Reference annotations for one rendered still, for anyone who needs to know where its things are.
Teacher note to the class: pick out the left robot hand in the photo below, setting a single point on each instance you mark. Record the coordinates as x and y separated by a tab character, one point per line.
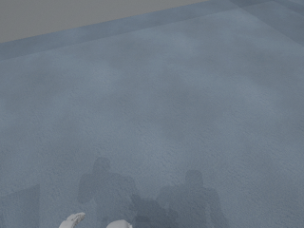
72	220

